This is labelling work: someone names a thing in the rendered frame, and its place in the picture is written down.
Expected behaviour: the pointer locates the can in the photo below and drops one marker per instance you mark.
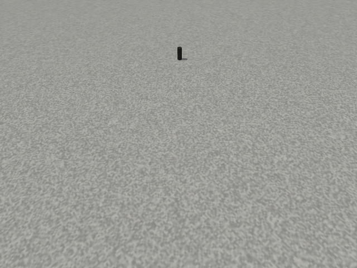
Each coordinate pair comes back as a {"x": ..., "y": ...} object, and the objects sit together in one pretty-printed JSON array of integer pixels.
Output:
[{"x": 179, "y": 53}]

